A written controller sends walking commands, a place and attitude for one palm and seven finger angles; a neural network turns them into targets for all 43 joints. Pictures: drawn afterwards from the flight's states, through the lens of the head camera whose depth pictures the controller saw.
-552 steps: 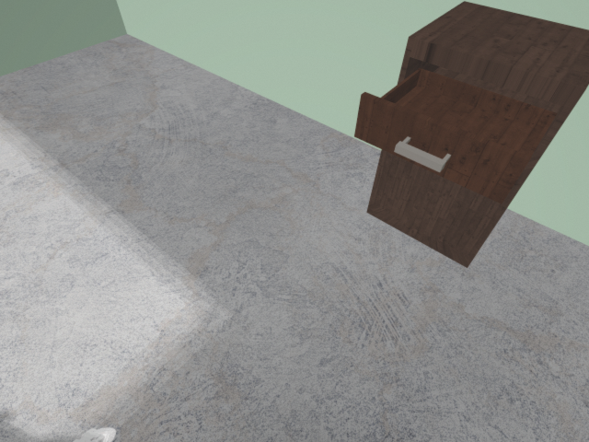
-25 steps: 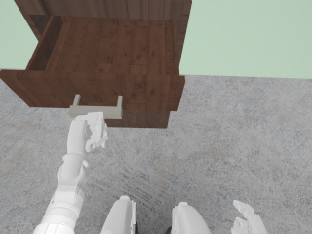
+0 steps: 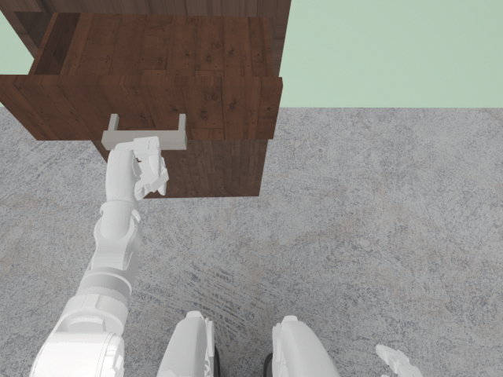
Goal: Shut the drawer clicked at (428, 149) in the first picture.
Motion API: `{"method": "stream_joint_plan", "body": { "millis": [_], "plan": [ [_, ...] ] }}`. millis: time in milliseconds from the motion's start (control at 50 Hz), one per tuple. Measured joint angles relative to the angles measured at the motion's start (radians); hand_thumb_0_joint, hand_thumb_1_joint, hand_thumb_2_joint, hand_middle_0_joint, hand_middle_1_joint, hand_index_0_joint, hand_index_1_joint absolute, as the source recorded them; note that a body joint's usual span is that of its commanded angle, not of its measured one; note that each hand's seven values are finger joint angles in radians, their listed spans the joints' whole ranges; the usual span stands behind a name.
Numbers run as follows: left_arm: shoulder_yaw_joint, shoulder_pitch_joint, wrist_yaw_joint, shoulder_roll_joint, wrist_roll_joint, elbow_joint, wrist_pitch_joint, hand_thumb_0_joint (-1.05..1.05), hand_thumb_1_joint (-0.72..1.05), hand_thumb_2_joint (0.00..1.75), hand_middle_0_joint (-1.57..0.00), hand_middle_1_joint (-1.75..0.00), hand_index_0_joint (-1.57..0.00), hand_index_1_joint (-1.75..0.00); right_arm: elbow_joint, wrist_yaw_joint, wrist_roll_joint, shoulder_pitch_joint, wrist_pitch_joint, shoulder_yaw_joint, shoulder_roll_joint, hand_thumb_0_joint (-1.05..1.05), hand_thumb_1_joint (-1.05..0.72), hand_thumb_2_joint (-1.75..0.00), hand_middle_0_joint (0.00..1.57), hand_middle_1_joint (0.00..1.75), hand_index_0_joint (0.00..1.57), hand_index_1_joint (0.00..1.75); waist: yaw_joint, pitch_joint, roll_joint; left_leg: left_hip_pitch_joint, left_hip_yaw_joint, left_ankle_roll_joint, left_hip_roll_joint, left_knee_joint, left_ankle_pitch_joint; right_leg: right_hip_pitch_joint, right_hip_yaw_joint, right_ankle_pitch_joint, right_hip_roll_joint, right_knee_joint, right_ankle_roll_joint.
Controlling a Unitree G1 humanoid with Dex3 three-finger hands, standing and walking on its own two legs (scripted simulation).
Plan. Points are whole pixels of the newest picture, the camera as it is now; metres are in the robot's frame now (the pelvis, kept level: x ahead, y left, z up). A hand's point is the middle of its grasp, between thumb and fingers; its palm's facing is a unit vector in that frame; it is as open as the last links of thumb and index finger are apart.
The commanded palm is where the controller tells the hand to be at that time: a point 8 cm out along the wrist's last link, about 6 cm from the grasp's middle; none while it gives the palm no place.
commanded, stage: push the drawer shut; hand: left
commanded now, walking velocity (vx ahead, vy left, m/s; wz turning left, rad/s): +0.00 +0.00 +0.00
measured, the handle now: (147, 130) +0.51 +0.17 +0.03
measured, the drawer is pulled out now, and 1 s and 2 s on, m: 0.17 0.05 0.00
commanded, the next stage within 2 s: pull the fist back off the drawer in 1.74 s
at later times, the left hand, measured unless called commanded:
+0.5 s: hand (164, 142) +0.49 +0.14 +0.02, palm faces +0.02 -1.00 -0.05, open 3.2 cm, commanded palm +0.47 +0.18 +0.03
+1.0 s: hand (165, 113) +0.55 +0.14 +0.02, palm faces +0.02 -1.00 -0.04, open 3.3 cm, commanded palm +0.54 +0.18 +0.03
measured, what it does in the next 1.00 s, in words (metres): stands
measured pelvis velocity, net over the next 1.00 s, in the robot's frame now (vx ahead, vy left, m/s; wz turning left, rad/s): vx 0.00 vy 0.01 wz -0.04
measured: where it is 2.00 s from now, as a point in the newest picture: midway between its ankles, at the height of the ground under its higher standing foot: outside the picture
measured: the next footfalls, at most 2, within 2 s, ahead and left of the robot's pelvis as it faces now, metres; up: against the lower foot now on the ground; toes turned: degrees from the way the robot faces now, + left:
none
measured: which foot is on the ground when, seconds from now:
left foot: down 0.00-1.00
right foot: down 0.00-1.00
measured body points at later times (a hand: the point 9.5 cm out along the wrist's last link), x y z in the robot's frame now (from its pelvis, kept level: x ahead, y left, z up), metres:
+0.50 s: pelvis +0.00 +0.00 -0.01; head +0.15 +0.02 +0.42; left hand +0.48 +0.19 +0.03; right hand +0.04 -0.26 -0.13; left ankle +0.05 +0.10 -0.61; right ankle +0.01 -0.10 -0.61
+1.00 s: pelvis +0.00 +0.01 -0.02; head +0.17 +0.03 +0.40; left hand +0.54 +0.19 +0.03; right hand -0.01 -0.26 -0.13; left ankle +0.05 +0.10 -0.61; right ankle +0.01 -0.10 -0.61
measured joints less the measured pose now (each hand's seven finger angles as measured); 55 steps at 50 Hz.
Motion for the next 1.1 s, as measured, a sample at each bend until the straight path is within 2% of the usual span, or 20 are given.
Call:
{"method": "stream_joint_plan", "body": {
  "millis": [180,340,500,840,1100],
  "plan": [
    [0.063,-0.108,-0.021,0.038,0.013,0.113,-0.013,0.03,0.85,0.91,-1.40,-1.60,-1.40,-1.60,0.008,0.006,-0.009,0.034,0.016,-0.003,-0.005,0.01,-0.91,-0.90,0.20,0.30,0.21,0.30,-0.026,0.004,0.002,-0.022,0.005,0.002,0.007,0.007,-0.005,-0.024,0.006,0.000,0.006,0.005,0.002],
    [0.096,-0.142,-0.031,0.051,0.016,0.155,-0.024,0.05,0.86,0.90,-1.40,-1.60,-1.40,-1.60,0.011,0.016,-0.013,0.059,0.034,-0.005,-0.004,0.01,-0.91,-0.90,0.20,0.30,0.21,0.30,-0.035,0.003,0.003,-0.022,0.012,0.004,0.012,0.004,-0.010,-0.028,0.014,0.001,0.012,-0.001,0.004],
    [0.128,-0.240,-0.037,0.083,0.042,0.262,-0.046,0.03,0.83,0.90,-1.40,-1.60,-1.40,-1.60,0.017,0.016,-0.024,0.056,0.039,0.004,-0.002,0.01,-0.91,-0.90,0.20,0.30,0.21,0.30,-0.050,0.009,0.003,-0.051,0.003,0.004,0.011,0.023,-0.012,-0.051,0.005,-0.002,0.011,0.014,0.003],
    [0.198,-0.406,-0.063,0.184,0.073,0.390,-0.015,0.05,0.80,0.89,-1.40,-1.60,-1.40,-1.60,0.004,0.023,-0.034,0.077,0.060,0.025,-0.006,0.01,-0.91,-0.90,0.20,0.30,0.21,0.30,-0.095,0.018,0.013,-0.118,-0.007,0.008,0.025,0.060,-0.017,-0.111,-0.004,0.004,0.025,0.033,0.004],
    [0.232,-0.520,-0.057,0.259,0.103,0.438,0.030,0.06,0.80,0.88,-1.40,-1.60,-1.40,-1.60,0.008,0.030,-0.047,0.115,0.066,0.036,-0.011,0.01,-0.91,-0.90,0.20,0.30,0.21,0.30,-0.135,0.030,0.021,-0.176,-0.016,0.012,0.032,0.082,-0.018,-0.162,-0.011,0.010,0.032,0.040,0.008]
  ]
}}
